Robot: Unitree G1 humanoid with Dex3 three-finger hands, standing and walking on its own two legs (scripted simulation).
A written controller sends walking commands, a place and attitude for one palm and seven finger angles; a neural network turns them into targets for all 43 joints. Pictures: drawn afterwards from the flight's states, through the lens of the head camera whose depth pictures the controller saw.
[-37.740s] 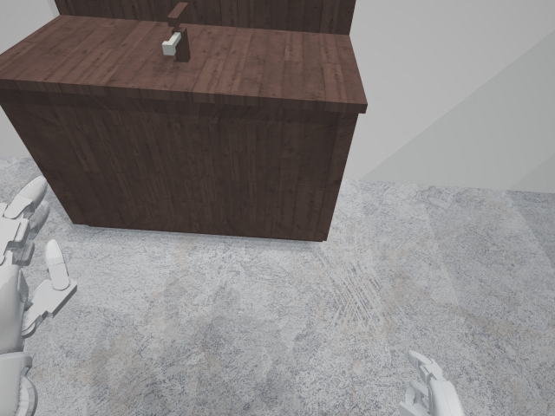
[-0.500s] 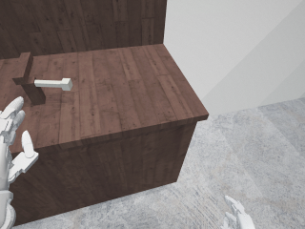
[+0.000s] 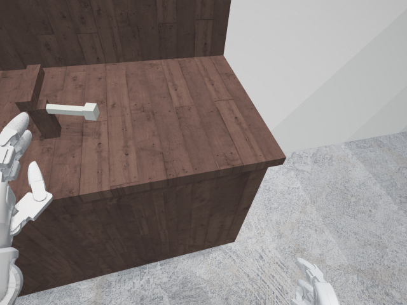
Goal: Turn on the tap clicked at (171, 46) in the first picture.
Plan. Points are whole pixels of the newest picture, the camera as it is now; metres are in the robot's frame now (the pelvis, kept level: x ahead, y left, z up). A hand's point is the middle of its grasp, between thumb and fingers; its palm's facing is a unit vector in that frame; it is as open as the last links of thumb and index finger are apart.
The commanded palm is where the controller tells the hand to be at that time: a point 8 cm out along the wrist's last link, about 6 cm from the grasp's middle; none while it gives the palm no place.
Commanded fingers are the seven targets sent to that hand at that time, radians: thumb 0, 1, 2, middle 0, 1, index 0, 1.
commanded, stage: look again from close up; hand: left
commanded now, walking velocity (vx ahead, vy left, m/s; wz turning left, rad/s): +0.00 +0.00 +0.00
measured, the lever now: (91, 111) +0.48 +0.31 +0.08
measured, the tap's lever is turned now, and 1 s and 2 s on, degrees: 74 74 74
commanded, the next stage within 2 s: come to a stop and stand still in 0.04 s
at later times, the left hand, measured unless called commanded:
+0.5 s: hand (13, 159) +0.25 +0.30 +0.19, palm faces +0.51 -0.76 -0.39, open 7.4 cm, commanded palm +0.16 +0.29 +0.17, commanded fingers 0.00 0.90 0.90 -0.20 -0.30 -0.20 -0.30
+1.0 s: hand (63, 194) +0.22 +0.23 +0.17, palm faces +0.41 -0.86 -0.30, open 7.4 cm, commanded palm +0.16 +0.27 +0.17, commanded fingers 0.00 0.90 0.90 -0.20 -0.30 -0.20 -0.30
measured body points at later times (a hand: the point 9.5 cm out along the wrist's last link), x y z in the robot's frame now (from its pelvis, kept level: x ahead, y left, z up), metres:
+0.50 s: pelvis +0.00 +0.01 +0.00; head +0.04 +0.04 +0.44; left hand +0.22 +0.34 +0.21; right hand +0.20 -0.20 -0.07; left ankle -0.01 +0.09 -0.74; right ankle +0.06 -0.12 -0.74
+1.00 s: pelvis +0.00 -0.01 +0.00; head +0.00 +0.00 +0.45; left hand +0.19 +0.27 +0.18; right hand +0.16 -0.25 -0.07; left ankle -0.01 +0.09 -0.74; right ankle +0.06 -0.12 -0.74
